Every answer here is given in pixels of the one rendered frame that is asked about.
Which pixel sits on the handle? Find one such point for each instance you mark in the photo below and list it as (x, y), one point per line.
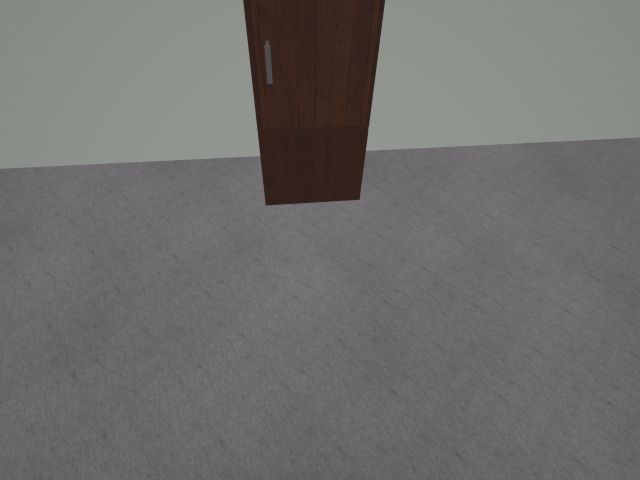
(268, 63)

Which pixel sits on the cupboard door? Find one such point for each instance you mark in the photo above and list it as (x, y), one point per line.
(321, 54)

